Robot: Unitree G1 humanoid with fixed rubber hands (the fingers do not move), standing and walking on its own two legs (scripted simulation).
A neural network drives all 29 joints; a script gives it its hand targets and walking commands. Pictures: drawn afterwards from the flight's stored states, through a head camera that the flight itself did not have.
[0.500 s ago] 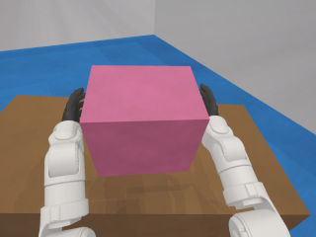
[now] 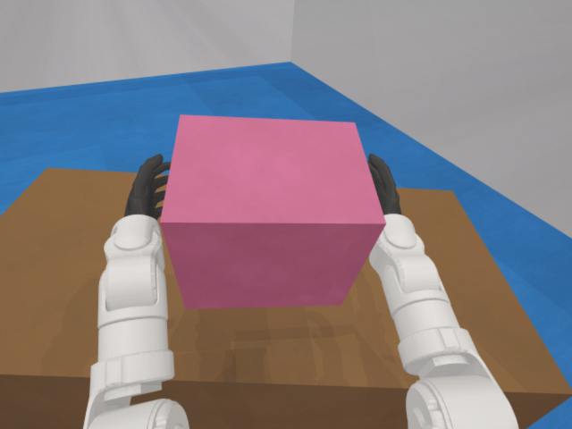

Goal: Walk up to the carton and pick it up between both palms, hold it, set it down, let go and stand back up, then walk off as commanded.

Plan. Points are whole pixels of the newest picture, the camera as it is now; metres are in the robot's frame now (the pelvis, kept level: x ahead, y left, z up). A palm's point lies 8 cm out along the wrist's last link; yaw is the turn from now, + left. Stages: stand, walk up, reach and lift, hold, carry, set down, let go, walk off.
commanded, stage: set down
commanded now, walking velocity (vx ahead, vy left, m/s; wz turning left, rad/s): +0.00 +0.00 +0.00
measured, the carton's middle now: (267, 218) +0.37 +0.02 +0.15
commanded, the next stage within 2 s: none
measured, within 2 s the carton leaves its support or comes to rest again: neither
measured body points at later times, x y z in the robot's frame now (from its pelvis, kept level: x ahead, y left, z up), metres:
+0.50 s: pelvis +0.02 -0.01 +0.00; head +0.01 +0.01 +0.45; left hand +0.38 +0.17 +0.12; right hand +0.40 -0.15 +0.12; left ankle +0.02 +0.12 -0.75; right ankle +0.03 -0.11 -0.75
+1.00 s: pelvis +0.02 -0.01 +0.00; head +0.02 +0.00 +0.45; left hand +0.38 +0.17 +0.08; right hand +0.42 -0.15 +0.10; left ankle +0.02 +0.12 -0.75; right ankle +0.03 -0.11 -0.75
